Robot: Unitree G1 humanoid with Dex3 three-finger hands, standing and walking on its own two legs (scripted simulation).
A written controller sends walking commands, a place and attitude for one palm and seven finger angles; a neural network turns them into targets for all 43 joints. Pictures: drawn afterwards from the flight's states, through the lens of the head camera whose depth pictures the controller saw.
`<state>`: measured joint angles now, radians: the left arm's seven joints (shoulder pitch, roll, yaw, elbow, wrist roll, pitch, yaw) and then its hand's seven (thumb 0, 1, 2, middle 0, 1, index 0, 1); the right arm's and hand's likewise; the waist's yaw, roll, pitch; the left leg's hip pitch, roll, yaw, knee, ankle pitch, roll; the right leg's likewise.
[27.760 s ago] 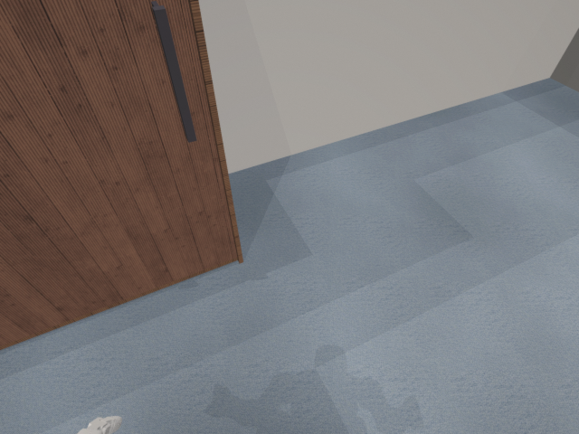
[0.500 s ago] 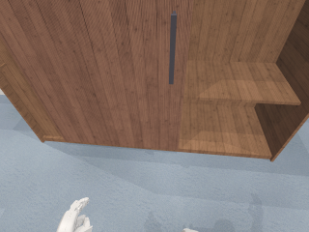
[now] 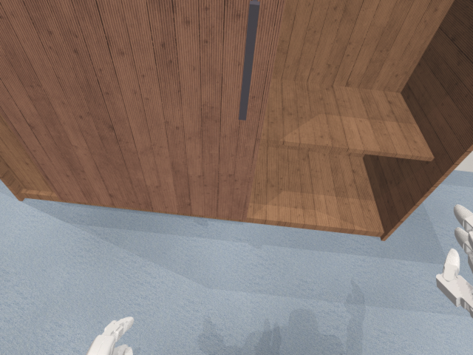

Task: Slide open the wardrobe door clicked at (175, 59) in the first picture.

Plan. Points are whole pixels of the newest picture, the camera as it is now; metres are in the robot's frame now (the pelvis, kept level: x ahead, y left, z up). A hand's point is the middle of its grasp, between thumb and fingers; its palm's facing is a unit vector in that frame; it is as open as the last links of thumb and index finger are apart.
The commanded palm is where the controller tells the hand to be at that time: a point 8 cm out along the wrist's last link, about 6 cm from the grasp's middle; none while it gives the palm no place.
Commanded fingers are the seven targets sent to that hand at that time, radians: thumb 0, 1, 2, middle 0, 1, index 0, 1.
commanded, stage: let the arm hang, fingers relaxed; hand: right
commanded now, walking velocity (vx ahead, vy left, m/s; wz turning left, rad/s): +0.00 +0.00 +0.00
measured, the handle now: (248, 65) +0.77 +0.03 +0.10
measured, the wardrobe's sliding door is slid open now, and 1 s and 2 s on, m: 0.68 0.68 0.68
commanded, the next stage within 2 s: look to check the result in 1.02 s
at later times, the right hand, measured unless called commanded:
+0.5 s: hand out of the picture +0.03 -0.19 -0.15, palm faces -0.01 +0.97 -0.23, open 7.2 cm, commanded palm none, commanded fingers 0.00 -0.90 -0.90 0.20 0.30 0.20 0.30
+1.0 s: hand out of the picture +0.01 -0.17 -0.15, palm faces +0.00 +0.99 -0.17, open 7.3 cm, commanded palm none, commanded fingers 0.00 -0.90 -0.90 0.20 0.30 0.20 0.30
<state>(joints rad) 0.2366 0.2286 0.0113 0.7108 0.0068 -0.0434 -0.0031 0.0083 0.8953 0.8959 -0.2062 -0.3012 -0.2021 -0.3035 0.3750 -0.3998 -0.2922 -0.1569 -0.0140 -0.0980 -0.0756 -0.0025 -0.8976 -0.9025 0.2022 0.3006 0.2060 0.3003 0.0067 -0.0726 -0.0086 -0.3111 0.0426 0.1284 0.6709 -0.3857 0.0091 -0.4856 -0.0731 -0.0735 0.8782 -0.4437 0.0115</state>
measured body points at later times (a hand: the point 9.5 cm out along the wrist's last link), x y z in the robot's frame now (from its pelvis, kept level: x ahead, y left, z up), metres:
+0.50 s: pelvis +0.02 +0.01 +0.02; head +0.05 +0.01 +0.47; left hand +0.05 +0.24 -0.14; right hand +0.03 -0.24 -0.13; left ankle -0.03 +0.11 -0.72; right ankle +0.02 -0.11 -0.72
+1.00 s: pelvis +0.01 -0.01 +0.02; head +0.02 -0.01 +0.47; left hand +0.00 +0.21 -0.14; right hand +0.01 -0.22 -0.14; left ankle -0.03 +0.11 -0.72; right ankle +0.02 -0.11 -0.72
